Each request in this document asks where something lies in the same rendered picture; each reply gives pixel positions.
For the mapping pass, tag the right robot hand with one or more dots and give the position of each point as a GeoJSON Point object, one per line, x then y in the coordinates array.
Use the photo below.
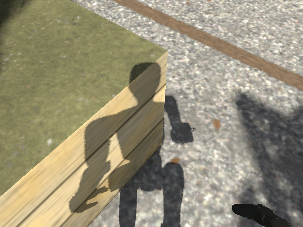
{"type": "Point", "coordinates": [261, 214]}

